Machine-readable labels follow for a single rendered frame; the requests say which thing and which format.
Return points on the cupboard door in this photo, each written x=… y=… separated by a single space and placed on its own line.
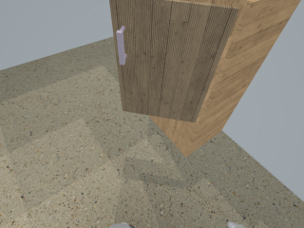
x=172 y=48

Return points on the handle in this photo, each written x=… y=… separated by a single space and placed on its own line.
x=120 y=44

